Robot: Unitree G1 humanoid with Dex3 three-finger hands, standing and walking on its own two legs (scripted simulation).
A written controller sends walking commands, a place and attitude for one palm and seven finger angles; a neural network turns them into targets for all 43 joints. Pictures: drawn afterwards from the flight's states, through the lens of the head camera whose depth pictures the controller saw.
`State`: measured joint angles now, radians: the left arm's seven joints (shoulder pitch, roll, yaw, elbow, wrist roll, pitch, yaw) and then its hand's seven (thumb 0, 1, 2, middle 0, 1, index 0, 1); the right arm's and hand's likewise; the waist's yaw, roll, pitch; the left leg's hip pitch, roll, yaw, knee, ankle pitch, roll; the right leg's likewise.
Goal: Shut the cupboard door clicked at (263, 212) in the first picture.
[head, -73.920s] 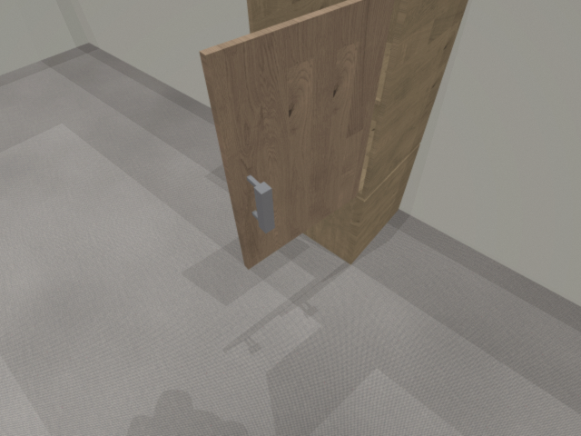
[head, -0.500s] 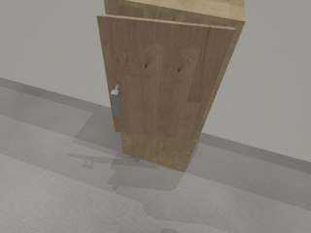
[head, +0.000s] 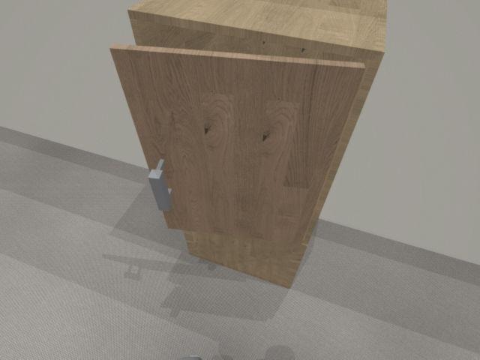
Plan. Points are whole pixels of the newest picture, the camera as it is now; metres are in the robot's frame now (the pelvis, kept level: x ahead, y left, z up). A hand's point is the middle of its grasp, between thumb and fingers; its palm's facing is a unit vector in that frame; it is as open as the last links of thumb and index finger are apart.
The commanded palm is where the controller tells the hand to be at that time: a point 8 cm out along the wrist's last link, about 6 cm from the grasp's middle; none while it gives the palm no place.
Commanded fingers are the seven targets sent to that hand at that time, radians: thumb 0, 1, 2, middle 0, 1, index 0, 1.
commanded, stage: come to a stop and stand still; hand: left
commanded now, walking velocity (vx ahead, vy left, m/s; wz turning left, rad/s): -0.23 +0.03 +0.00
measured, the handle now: (163, 184) +0.52 +0.23 -0.09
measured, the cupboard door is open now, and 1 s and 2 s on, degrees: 12 12 12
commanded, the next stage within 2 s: look again from close up in 0.82 s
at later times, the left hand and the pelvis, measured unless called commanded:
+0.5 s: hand out of the picture +0.07 +0.21 -0.18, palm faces -0.02 -0.96 -0.28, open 7.4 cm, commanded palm none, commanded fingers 0.00 0.90 0.90 -0.20 -0.30 -0.20 -0.30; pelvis +0.02 +0.01 -0.02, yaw -3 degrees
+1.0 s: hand out of the picture +0.06 +0.21 -0.18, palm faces -0.05 -0.98 -0.20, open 7.3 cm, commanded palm none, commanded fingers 0.00 0.90 0.90 -0.20 -0.30 -0.20 -0.30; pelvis +0.03 +0.03 -0.01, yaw -3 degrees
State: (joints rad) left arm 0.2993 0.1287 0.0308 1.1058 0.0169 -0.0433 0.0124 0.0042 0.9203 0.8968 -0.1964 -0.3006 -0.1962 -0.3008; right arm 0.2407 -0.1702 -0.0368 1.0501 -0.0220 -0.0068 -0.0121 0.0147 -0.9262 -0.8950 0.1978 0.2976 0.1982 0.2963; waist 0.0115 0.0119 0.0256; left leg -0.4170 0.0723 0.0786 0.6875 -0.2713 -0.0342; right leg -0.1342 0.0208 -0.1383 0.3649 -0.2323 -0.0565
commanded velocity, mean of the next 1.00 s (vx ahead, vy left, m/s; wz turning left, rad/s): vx -0.05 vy -0.01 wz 0.00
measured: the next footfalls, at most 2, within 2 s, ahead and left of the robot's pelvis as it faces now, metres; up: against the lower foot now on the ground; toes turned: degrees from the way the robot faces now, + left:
left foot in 0.06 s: +0.12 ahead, +0.12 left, +0.00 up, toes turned +2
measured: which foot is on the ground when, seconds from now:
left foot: up 0.00-0.04, down 0.06-1.00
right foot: down 0.00-1.00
